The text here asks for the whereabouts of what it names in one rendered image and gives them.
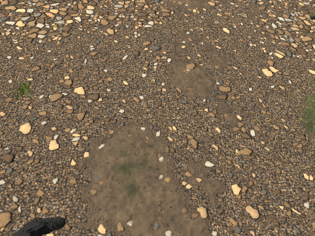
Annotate left robot hand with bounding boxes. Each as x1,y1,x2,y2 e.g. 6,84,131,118
12,217,66,236

